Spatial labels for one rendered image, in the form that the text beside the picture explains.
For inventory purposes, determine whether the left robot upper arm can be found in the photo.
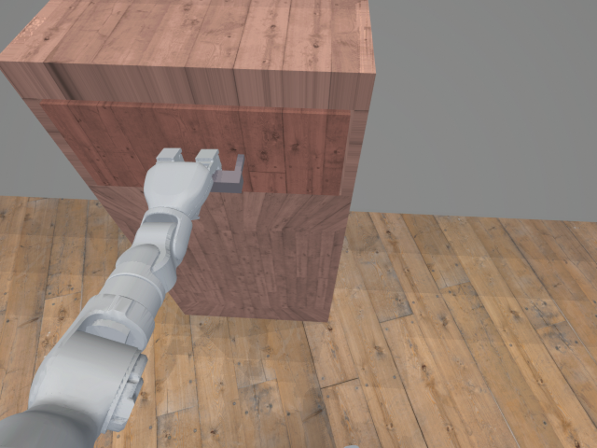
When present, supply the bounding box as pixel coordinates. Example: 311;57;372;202
0;330;148;448

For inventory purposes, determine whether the robot left forearm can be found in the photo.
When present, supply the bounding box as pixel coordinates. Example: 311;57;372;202
28;207;192;409

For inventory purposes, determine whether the cabinet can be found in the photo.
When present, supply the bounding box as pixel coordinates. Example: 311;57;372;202
0;0;376;322

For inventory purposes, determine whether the handle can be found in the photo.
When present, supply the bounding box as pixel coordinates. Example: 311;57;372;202
210;154;245;193

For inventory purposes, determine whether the drawer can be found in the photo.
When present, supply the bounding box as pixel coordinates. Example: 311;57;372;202
40;99;351;196

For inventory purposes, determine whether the robot left hand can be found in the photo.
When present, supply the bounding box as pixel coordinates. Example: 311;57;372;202
144;148;222;220

